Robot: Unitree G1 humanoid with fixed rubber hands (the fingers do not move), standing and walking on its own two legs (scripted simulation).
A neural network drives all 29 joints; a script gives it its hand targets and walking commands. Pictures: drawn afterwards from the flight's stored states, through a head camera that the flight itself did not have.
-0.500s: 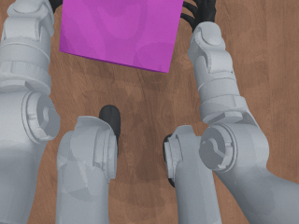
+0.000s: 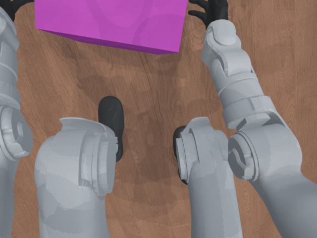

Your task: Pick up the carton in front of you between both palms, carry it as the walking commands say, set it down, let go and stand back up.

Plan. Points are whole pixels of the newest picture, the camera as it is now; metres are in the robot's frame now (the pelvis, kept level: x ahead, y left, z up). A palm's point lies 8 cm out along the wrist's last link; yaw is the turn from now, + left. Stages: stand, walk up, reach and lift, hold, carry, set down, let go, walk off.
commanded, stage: set down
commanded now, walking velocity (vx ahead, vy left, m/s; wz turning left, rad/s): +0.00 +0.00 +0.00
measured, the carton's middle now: out of the picture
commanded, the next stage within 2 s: let go in 1.14 s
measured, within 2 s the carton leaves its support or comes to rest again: neither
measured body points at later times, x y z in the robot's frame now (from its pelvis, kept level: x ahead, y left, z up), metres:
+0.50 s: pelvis +0.00 +0.01 +0.08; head +0.33 +0.11 +0.37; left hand +0.51 +0.34 -0.06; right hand +0.55 -0.04 -0.04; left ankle +0.16 +0.13 -0.34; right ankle +0.09 -0.12 -0.34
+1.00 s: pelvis +0.03 +0.02 +0.21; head +0.34 +0.12 +0.53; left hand +0.51 +0.36 +0.09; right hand +0.54 -0.04 +0.10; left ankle +0.16 +0.13 -0.34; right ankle +0.09 -0.12 -0.34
